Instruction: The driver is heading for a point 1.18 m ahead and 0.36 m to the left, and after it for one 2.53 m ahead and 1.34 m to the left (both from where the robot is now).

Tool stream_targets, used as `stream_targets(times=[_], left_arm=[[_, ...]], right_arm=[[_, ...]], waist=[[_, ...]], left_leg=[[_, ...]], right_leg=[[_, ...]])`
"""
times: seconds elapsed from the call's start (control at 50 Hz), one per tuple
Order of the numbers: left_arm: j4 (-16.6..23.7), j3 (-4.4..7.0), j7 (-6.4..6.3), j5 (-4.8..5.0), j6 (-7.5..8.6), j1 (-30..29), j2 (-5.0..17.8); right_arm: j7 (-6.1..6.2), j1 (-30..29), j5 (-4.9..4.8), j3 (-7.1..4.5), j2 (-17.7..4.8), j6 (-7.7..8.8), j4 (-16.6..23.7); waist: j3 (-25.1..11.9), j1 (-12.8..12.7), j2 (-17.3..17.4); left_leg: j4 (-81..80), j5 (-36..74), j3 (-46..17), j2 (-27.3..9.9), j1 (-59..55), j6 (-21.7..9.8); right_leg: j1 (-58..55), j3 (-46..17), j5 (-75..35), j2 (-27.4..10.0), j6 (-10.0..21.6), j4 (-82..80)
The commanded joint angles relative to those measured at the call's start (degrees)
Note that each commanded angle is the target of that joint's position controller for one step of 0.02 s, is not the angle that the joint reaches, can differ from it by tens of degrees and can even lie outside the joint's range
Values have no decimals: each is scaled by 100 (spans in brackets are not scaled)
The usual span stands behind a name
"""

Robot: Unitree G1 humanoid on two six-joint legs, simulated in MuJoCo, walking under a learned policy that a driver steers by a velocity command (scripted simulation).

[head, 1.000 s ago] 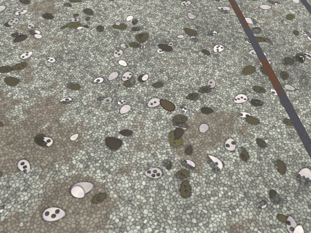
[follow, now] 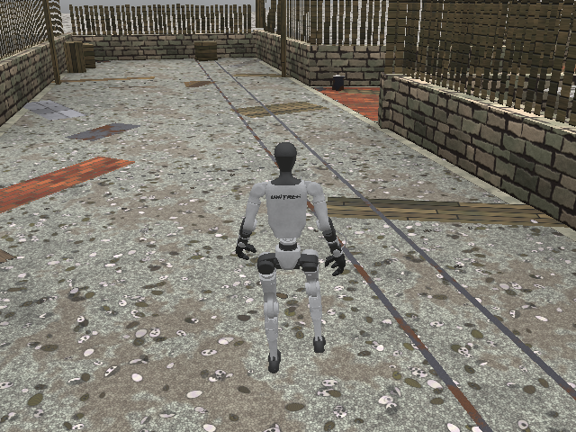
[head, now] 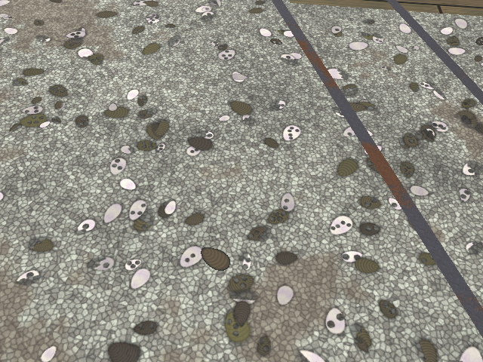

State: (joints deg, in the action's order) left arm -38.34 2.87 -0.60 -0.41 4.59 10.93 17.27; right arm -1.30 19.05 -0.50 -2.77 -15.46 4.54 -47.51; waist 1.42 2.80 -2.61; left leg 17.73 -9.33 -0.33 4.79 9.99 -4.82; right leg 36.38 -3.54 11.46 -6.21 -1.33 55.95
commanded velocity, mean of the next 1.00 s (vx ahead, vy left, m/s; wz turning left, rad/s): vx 0.24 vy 0.00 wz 0.54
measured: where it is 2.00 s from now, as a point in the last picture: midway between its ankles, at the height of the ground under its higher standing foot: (138, 312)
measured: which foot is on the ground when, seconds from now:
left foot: down 0.00-0.26, up 0.28-0.64, down 0.66-1.00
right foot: up 0.00-0.22, down 0.24-0.66, up 0.68-0.98, down 1.00-1.00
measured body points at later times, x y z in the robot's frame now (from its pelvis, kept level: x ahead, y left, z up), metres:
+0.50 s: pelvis +0.25 -0.04 +0.00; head +0.31 -0.03 +0.44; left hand +0.29 +0.26 -0.11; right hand +0.48 -0.27 -0.11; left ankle +0.30 +0.11 -0.68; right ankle +0.29 -0.15 -0.75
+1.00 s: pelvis +0.34 -0.01 -0.01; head +0.35 -0.01 +0.44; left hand +0.30 +0.30 -0.11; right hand +0.63 -0.16 -0.09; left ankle +0.35 +0.12 -0.74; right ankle +0.41 -0.12 -0.75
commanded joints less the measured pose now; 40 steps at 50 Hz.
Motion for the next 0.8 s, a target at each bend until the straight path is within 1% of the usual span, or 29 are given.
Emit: stream_targets(times=[0.02, 0.08, 0.14, 0.18, 0.2, 0.22, 0.24, 0.26, 0.28, 0.3, 0.32, 0.34, 0.36, 0.38, 0.42, 0.44, 0.48, 0.52, 0.58, 0.62, 0.64, 0.66, 0.68, 0.7, 0.72, 0.74, 0.76, 0.78, 0.8], left_arm=[[419, 57, -5, -25, 86, -221, 257], [555, 8, 85, 46, 169, -904, 151], [665, 64, 167, 110, 231, -1224, 312], [658, 133, 191, 122, 272, -1112, 475], [610, 173, 188, 128, 294, -878, 550], [470, 264, 158, 110, 314, -321, 697], [372, 358, 112, 15, 332, 489, 944], [286, 481, 71, -94, 273, 1204, 1453], [169, 447, 131, -29, 217, 1350, 1275], [282, 307, 108, -31, 186, 896, 775], [344, 229, 83, -58, 145, 506, 558], [331, 172, 98, -80, 119, 181, 403], [308, 152, 101, -67, 110, -66, 320], [264, 161, 97, -63, 116, -207, 344], [164, 225, 48, -54, 106, -382, 513], [122, 269, 5, -45, 74, -415, 626], [79, 300, -83, 18, -31, -536, 699], [22, 312, -136, 89, -115, -605, 748], [-69, 355, -124, 208, -184, -591, 849], [-102, 355, -120, 300, -219, -651, 810], [-178, 325, -104, 269, -222, -420, 685], [-136, 269, -60, 51, -218, -96, 545], [-105, 143, -25, -171, -279, 214, 277], [-280, 199, 14, -96, -370, 365, 564], [-155, 219, -6, 100, -428, 161, 732], [-158, 273, -59, 98, -461, -77, 804], [-124, 295, -96, 39, -487, -265, 804], [-118, 282, -80, 19, -500, -314, 731], [-89, 272, -45, 2, -468, -276, 677]], right_arm=[[109, -341, -55, -238, -978, 90, 451], [166, 51, -108, -276, -1101, 2, 363], [200, 326, -153, -287, -1100, -90, 313], [230, 317, -133, -316, -1135, -142, 333], [234, 268, -114, -326, -1132, -171, 355], [225, 205, -89, -289, -1018, -186, 397], [194, 147, -12, -178, -727, -175, 515], [193, 690, 0, -28, -216, -112, 692], [176, 920, -160, -18, -409, -52, 785], [197, 486, -227, -180, -960, -92, 751], [218, 40, -151, -233, -1074, -153, 832], [241, -107, -66, -267, -1036, -227, 871], [248, -73, -39, -306, -958, -317, 902], [245, 34, -59, -285, -789, -409, 907], [242, -17, -60, -230, -540, -524, 1035], [222, -92, -47, -209, -484, -546, 1101], [122, -211, -29, -181, -448, -552, 1164], [2, -403, -13, -200, -508, -558, 1249], [-128, -559, -6, -306, -727, -619, 1420], [-147, -318, 3, -399, -833, -610, 1432], [-89, -33, 48, -498, -1044, -571, 1375], [53, 92, 87, -657, -1666, -525, 1525], [138, -170, 290, -572, -1910, -512, 1776], [107, -184, 201, -485, -1692, -494, 1834], [75, -454, 162, -528, -1613, -492, 1795], [91, -699, -20, -489, -1370, -508, 1745], [147, -893, -94, -416, -1185, -548, 1739], [193, -1014, -41, -373, -1126, -569, 1775], [242, -1072, 12, -384, -1138, -578, 1818]], waist=[[107, -168, 550], [112, 118, 594], [73, 180, 664], [8, 40, 793], [-74, -115, 873], [-369, -422, 848], [-1126, -820, 610], [-2105, -777, -724], [-2367, -681, -1740], [-1424, -727, -914], [-863, -663, -410], [-561, -481, -141], [-385, -280, -233], [-317, -158, -391], [-290, -71, -576], [-360, -73, -585], [-581, -107, -496], [-650, -158, -455], [-573, -172, -371], [-538, 16, -260], [-663, 105, 49], [-888, 79, 1341], [-1295, -277, 2212], [-2124, -122, 1291], [-2045, -139, 1179], [-1437, -208, 731], [-1079, -250, 860], [-920, -339, 1092], [-872, -377, 1224]], left_leg=[[-968, 805, -1120, -1251, 364, -923], [-745, 741, -1072, -1185, 333, -769], [-327, 505, -1496, -1389, -117, -687], [30, 555, -1801, -1531, -391, -567], [287, 757, -1873, -1528, -403, -500], [869, 1176, -1763, -1282, -279, -351], [2160, 862, -1522, -926, 269, -158], [4212, -1047, -784, -144, 2045, 231], [5345, -2517, -828, -182, 3202, 329], [5814, -2139, -937, -455, 3506, 420], [5818, -1802, -746, -609, 3347, 524], [5639, -1725, -668, -708, 3066, 637], [5347, -1697, -627, -830, 2834, 705], [5124, -1607, -479, -848, 2542, 766], [4553, -1257, -267, -793, 2445, 903], [4187, -956, -230, -816, 2410, 919], [3384, -166, -126, -828, 2025, 862], [2743, 293, -13, -798, 1632, 765], [2138, 252, 99, -737, 1307, 570], [1361, 528, 261, -538, 761, 346], [902, 1201, 249, -361, 151, 152], [688, 4711, -1133, -1369, -813, -323], [839, 6993, -3053, -2810, -1329, -1562], [922, 6047, -2913, -2780, -1399, -1815], [495, 2907, -2892, -2470, -997, -1672], [130, 96, -2630, -1936, -525, -1171], [-147, -1422, -2502, -1679, -5, -873], [-333, -1850, -2362, -1444, 448, -756], [-441, -1995, -2303, -1334, 611, -723]], right_leg=[[-95, 16, -1017, 55, -178, -1116], [-527, 122, -1688, 349, -244, -2136], [-677, -44, -1586, 458, -174, -2668], [-936, -94, -1159, 482, -44, -2849], [-1286, -24, -922, 509, 60, -2942], [-2114, 86, -864, 534, 236, -3154], [-3521, -383, -758, -61, 571, -2949], [-5668, -2373, -241, -1447, 1255, -2974], [-5957, -4195, 942, -1989, 1691, -3671], [-5207, -3389, 395, -1788, 1491, -3734], [-4407, -2244, -1323, -1566, 1347, -3587], [-3727, -1433, -3018, -1298, 1283, -3501], [-3253, -863, -3811, -1088, 1195, -3497], [-2855, -478, -4023, -946, 1150, -3634], [-2634, -27, -4346, -907, 1288, -3846], [-2681, 122, -4361, -941, 1330, -3886], [-2739, 502, -4112, -884, 1295, -3877], [-2744, 787, -3720, -850, 1212, -3808], [-2800, 886, -3127, -964, 1086, -3377], [-2666, 1036, -2892, -855, 854, -2675], [-2488, 1178, -2663, -532, 601, -1973], [-1555, 1440, -740, 43, 66, -515], [-351, 918, 3215, 884, -342, 1366], [-426, -89, 3177, 746, -344, 2110], [-156, -200, 2522, 673, -228, 1983], [19, -179, 1892, 438, -123, 1425], [-85, -98, 1478, 378, -90, 922], [-445, 84, 1250, 505, -99, 665], [-670, 146, 1126, 599, -118, 330]])
Keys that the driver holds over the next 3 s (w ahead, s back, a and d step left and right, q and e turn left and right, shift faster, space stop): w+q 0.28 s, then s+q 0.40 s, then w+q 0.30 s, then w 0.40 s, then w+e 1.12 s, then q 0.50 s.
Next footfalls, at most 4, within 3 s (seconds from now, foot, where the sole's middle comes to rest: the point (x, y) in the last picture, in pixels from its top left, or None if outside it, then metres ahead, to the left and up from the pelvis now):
0.24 right None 0.33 -0.14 -0.78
0.66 left None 0.39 0.13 -0.78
1.00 right None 0.44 -0.10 -0.78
1.42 left None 0.45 0.28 -0.78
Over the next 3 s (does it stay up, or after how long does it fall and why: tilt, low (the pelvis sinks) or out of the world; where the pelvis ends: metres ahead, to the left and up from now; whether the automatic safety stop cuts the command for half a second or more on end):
stays up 1.09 0.42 -0.01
